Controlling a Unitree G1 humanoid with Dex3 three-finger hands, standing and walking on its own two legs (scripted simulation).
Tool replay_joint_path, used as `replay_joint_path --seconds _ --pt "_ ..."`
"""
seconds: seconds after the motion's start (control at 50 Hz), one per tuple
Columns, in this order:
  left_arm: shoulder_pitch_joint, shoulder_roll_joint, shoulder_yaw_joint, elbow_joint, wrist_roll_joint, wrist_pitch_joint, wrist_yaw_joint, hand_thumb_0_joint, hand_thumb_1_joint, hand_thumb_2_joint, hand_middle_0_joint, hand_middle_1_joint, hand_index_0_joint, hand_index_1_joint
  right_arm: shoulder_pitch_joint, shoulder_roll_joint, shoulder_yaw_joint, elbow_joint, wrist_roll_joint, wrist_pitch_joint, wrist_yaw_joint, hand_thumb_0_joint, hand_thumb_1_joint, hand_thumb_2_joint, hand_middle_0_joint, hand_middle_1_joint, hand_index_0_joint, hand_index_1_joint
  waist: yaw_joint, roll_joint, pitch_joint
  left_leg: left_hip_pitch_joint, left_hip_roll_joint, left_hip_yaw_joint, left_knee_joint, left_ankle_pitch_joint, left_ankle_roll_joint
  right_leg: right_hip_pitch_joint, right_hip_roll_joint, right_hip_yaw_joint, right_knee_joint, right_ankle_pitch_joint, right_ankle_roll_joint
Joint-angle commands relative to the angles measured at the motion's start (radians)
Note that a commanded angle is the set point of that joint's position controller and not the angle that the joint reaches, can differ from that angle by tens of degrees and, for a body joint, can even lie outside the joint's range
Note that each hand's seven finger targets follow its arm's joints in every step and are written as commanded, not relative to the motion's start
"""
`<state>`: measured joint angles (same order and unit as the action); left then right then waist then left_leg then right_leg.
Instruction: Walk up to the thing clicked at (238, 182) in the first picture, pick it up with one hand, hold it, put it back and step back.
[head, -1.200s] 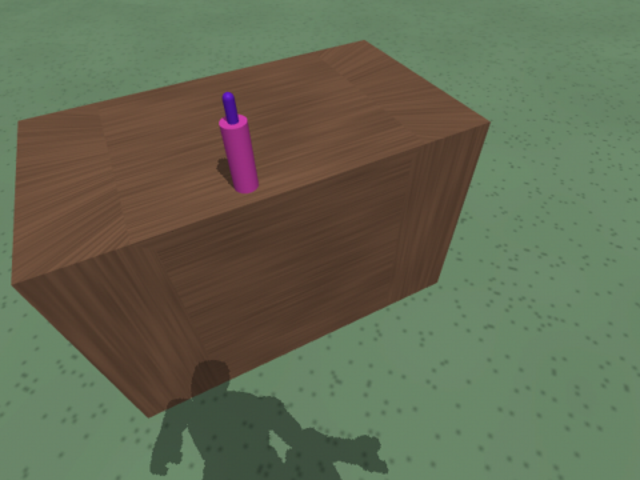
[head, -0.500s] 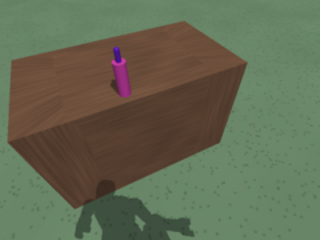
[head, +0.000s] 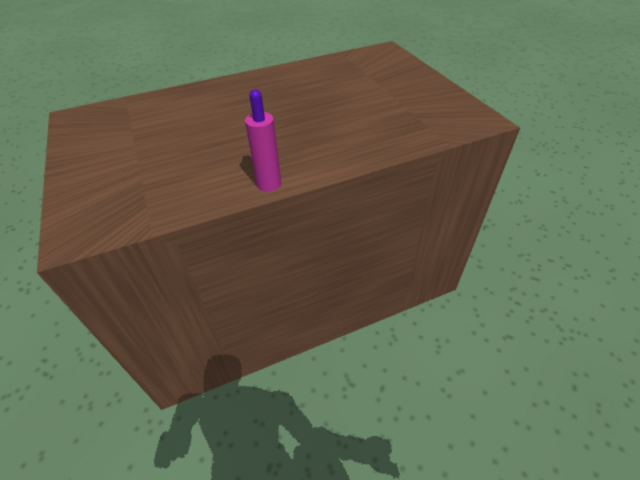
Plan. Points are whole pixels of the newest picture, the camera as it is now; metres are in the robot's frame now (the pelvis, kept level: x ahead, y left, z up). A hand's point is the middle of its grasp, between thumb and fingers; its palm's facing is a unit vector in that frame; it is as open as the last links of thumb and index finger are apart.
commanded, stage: walk up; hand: right
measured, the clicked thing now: (262, 141) +0.74 +0.13 +0.03
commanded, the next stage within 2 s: none
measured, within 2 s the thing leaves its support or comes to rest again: neither
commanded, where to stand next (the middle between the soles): +0.31 +0.18 m, yaw +23 degrees
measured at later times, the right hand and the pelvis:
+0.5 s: hand (433, 455) +0.21 -0.13 -0.15, palm faces -0.24 +0.91 -0.33, open 7.4 cm; pelvis +0.12 +0.11 -0.01, yaw +14 degrees
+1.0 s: hand (341, 311) +0.46 -0.02 -0.16, palm faces -0.44 +0.80 -0.41, open 7.4 cm; pelvis +0.24 +0.19 -0.03, yaw +23 degrees
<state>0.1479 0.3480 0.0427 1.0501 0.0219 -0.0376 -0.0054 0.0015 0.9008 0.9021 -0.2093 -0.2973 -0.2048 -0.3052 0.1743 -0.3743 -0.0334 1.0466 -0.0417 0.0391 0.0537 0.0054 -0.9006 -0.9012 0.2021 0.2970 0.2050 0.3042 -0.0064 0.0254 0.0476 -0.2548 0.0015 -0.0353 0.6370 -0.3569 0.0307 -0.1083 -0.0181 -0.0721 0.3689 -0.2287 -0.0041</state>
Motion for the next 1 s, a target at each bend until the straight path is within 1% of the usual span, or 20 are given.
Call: replay_joint_path --seconds 0.0,0.14,0.2,0.22,0.26,0.36,0.48,0.54,0.56,0.58,0.6,0.62,0.7,0.82,0.86,0.9,0.92,0.94,0.96,0.98 --pt "-0.006 0.340 0.110 -0.138 0.015 -0.041 0.042 0.000 0.900 0.900 -0.200 -0.300 -0.200 -0.300 -0.060 -0.240 -0.097 -0.187 -0.023 -0.001 0.039 0.000 -0.900 -0.900 0.200 0.300 0.200 0.300 0.029 -0.050 0.079 -0.415 0.154 -0.104 0.365 -0.052 -0.031 0.043 -0.443 0.326 -0.237 -0.301 -0.242" --pt "0.009 0.351 0.117 -0.201 0.026 -0.049 0.014 0.000 0.900 0.900 -0.200 -0.300 -0.200 -0.300 -0.001 -0.193 -0.117 -0.225 0.000 -0.024 0.078 0.000 -0.900 -0.900 0.200 0.300 0.200 0.300 0.030 -0.183 0.026 -0.088 0.104 0.093 0.039 0.104 -0.049 -0.107 -0.256 -0.035 -0.068 -0.120 -0.144" --pt "0.027 0.333 0.105 -0.215 0.022 -0.035 0.007 0.000 0.900 0.900 -0.200 -0.300 -0.200 -0.300 0.142 -0.230 -0.139 -0.183 0.003 -0.033 0.054 0.000 -0.900 -0.900 0.200 0.300 0.200 0.300 -0.045 -0.073 -0.053 0.127 0.017 0.189 -0.021 0.091 -0.031 -0.187 -0.226 -0.101 0.209 -0.105 -0.112" --pt "0.061 0.284 0.086 -0.222 0.028 -0.027 0.005 0.000 0.900 0.900 -0.200 -0.300 -0.200 -0.300 0.269 -0.282 -0.160 -0.152 0.001 -0.038 0.039 0.000 -0.900 -0.900 0.200 0.300 0.200 0.300 -0.109 0.083 -0.116 0.260 -0.006 0.136 -0.038 -0.022 0.010 -0.247 -0.178 -0.122 0.493 -0.055 -0.090" --pt "0.017 0.259 0.067 -0.287 -0.010 -0.030 -0.001 0.000 0.900 0.900 -0.200 -0.300 -0.200 -0.300 0.311 -0.456 -0.176 -0.190 0.029 -0.054 0.021 0.000 -0.900 -0.900 0.200 0.300 0.200 0.300 -0.131 0.341 -0.086 0.249 0.352 -0.728 -0.474 -0.251 0.248 -0.569 0.003 0.016 0.863 -0.416 -0.033" --pt "0.144 0.295 0.070 -0.205 -0.021 -0.032 -0.013 0.000 0.900 0.900 -0.200 -0.300 -0.200 -0.300 0.175 -0.310 -0.114 -0.264 0.034 -0.080 -0.015 0.000 -0.900 -0.900 0.200 0.300 0.200 0.300 0.008 0.126 -0.010 0.035 0.238 -0.314 -0.311 0.088 0.196 -0.393 -0.117 0.086 0.652 -0.213 -0.043" --pt "0.158 0.279 0.084 -0.242 -0.004 -0.038 -0.031 0.000 0.900 0.900 -0.200 -0.300 -0.200 -0.300 0.144 -0.306 -0.111 -0.335 0.023 -0.089 -0.007 0.000 -0.900 -0.900 0.200 0.300 0.200 0.300 0.012 0.149 0.044 -0.123 0.218 -0.260 -0.333 -0.067 0.211 -0.253 -0.053 0.028 0.393 -0.106 -0.023" --pt "0.302 0.272 0.103 -0.207 0.003 -0.059 -0.020 0.000 0.900 0.900 -0.200 -0.300 -0.200 -0.300 0.093 -0.259 -0.094 -0.369 0.027 -0.078 -0.003 0.000 -0.900 -0.900 0.200 0.300 0.200 0.300 0.096 0.058 -0.020 -0.270 0.138 -0.161 -0.107 -0.051 0.142 0.057 0.009 -0.021 0.237 0.018 -0.028" --pt "0.387 0.314 0.123 -0.197 0.009 -0.069 -0.007 0.000 0.900 0.900 -0.200 -0.300 -0.200 -0.300 0.117 -0.197 -0.073 -0.375 0.028 -0.075 -0.007 0.000 -0.900 -0.900 0.200 0.300 0.200 0.300 0.142 -0.085 -0.047 -0.382 0.071 -0.116 0.090 -0.090 0.103 0.210 -0.029 0.068 0.151 -0.060 -0.027" --pt "0.458 0.404 0.141 -0.209 0.026 -0.083 0.006 0.000 0.900 0.900 -0.200 -0.300 -0.200 -0.300 0.122 -0.129 -0.053 -0.398 0.035 -0.078 -0.011 0.000 -0.900 -0.900 0.200 0.300 0.200 0.300 0.177 -0.323 -0.041 -0.523 -0.120 -0.055 0.424 -0.193 0.042 0.206 -0.301 0.531 -0.089 -0.415 -0.098" --pt "0.335 0.432 0.134 -0.258 0.014 -0.082 0.009 0.000 0.900 0.900 -0.200 -0.300 -0.200 -0.300 0.171 -0.190 -0.073 -0.375 0.023 -0.062 -0.025 0.000 -0.900 -0.900 0.200 0.300 0.200 0.300 0.100 -0.185 0.010 -0.508 -0.087 -0.129 0.548 -0.200 0.009 0.036 -0.480 0.803 -0.248 -0.705 -0.161" --pt "0.216 0.424 0.121 -0.293 0.002 -0.082 0.009 0.000 0.900 0.900 -0.200 -0.300 -0.200 -0.300 0.190 -0.264 -0.094 -0.346 0.026 -0.060 -0.025 0.000 -0.900 -0.900 0.200 0.300 0.200 0.300 0.037 -0.095 0.081 -0.482 -0.003 -0.168 0.554 -0.122 0.000 -0.069 -0.479 0.778 -0.259 -0.713 -0.213" --pt "0.194 0.329 0.100 -0.288 0.002 -0.091 0.003 0.000 0.900 0.900 -0.200 -0.300 -0.200 -0.300 0.241 -0.246 -0.097 -0.276 0.026 -0.067 -0.005 0.000 -0.900 -0.900 0.200 0.300 0.200 0.300 0.017 -0.151 0.078 -0.341 0.051 -0.109 0.421 0.022 -0.024 -0.116 -0.304 0.304 -0.156 -0.205 -0.194" --pt "0.229 0.305 0.077 -0.298 0.009 -0.067 0.008 0.000 0.900 0.900 -0.200 -0.300 -0.200 -0.300 0.098 -0.163 -0.074 -0.313 0.031 -0.066 -0.008 0.000 -0.900 -0.900 0.200 0.300 0.200 0.300 0.058 -0.223 0.002 -0.157 0.013 0.056 0.124 0.085 -0.026 -0.103 -0.241 0.017 0.075 0.520 -0.184" --pt "0.223 0.314 0.079 -0.300 0.000 -0.050 0.009 0.000 0.900 0.900 -0.200 -0.300 -0.200 -0.300 0.099 -0.161 -0.070 -0.304 0.037 -0.071 -0.019 0.000 -0.900 -0.900 0.200 0.300 0.200 0.300 0.051 -0.205 -0.045 -0.092 -0.011 0.095 0.037 0.154 -0.013 -0.078 -0.233 -0.006 0.163 0.569 -0.173" --pt "0.201 0.288 0.065 -0.306 -0.015 -0.028 0.012 0.000 0.900 0.900 -0.200 -0.300 -0.200 -0.300 0.169 -0.187 -0.079 -0.268 0.034 -0.086 -0.032 0.000 -0.900 -0.900 0.200 0.300 0.200 0.300 -0.004 -0.115 -0.102 0.080 -0.038 0.111 -0.116 0.311 0.018 -0.133 -0.185 -0.048 0.368 0.426 -0.127" --pt "0.233 0.234 0.043 -0.308 -0.022 -0.022 0.013 0.000 0.900 0.900 -0.200 -0.300 -0.200 -0.300 0.213 -0.244 -0.096 -0.255 0.027 -0.094 -0.044 0.000 -0.900 -0.900 0.200 0.300 0.200 0.300 -0.023 0.007 -0.147 0.198 0.024 0.009 -0.125 0.420 0.054 -0.223 -0.155 -0.043 0.517 0.259 -0.081" --pt "0.265 0.170 0.026 -0.324 -0.031 -0.013 0.011 0.000 0.900 0.900 -0.200 -0.300 -0.200 -0.300 0.227 -0.327 -0.113 -0.274 0.016 -0.099 -0.056 0.000 -0.900 -0.900 0.200 0.300 0.200 0.300 -0.017 0.218 -0.191 0.301 0.264 -0.333 -0.142 0.575 0.134 -0.408 -0.066 -0.017 0.678 -0.192 -0.028" --pt "0.292 0.222 0.036 -0.291 -0.042 0.016 0.023 0.000 0.900 0.900 -0.200 -0.300 -0.200 -0.300 0.171 -0.348 -0.107 -0.301 0.046 -0.097 -0.060 0.000 -0.900 -0.900 0.200 0.300 0.200 0.300 -0.001 0.155 -0.215 0.177 0.393 -0.505 -0.196 0.521 0.274 -0.346 -0.054 0.065 0.710 -0.405 -0.024" --pt "0.261 0.268 0.043 -0.268 -0.034 0.027 0.027 0.000 0.900 0.900 -0.200 -0.300 -0.200 -0.300 0.111 -0.329 -0.108 -0.303 0.055 -0.089 -0.062 0.000 -0.900 -0.900 0.200 0.300 0.200 0.300 0.010 0.079 -0.166 0.102 0.359 -0.452 -0.202 0.421 0.278 -0.324 -0.088 0.108 0.742 -0.391 -0.026"
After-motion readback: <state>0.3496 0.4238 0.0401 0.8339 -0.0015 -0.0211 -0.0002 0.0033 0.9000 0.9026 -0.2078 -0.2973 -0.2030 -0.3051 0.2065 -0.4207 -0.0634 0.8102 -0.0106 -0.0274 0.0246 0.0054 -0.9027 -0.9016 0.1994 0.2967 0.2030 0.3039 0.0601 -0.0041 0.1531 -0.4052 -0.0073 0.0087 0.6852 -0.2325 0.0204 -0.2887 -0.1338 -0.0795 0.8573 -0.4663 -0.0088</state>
